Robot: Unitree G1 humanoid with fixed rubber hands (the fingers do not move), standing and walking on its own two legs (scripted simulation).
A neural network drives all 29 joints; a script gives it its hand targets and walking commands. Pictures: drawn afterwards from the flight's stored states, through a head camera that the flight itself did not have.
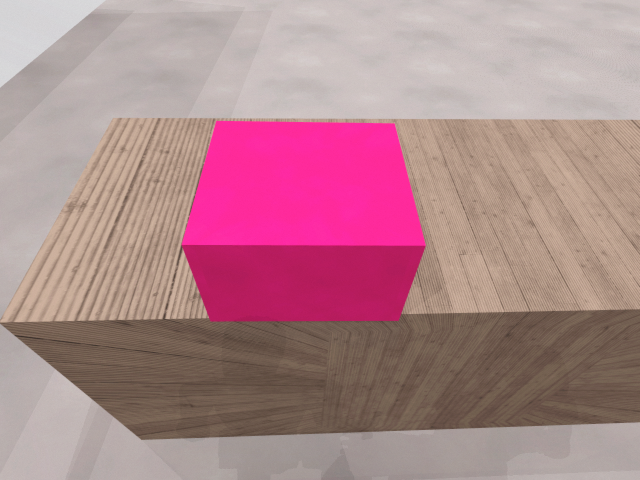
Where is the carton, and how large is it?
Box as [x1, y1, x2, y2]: [182, 121, 425, 320]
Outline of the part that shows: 216,121 182,242 184,252 210,320 398,320 425,244 394,123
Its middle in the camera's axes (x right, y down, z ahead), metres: -0.03 -0.04 +0.63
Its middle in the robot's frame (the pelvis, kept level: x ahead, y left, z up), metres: +0.51 +0.02 +0.01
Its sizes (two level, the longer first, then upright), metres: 0.298 0.269 0.187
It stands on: a pedestal, 0.69 m high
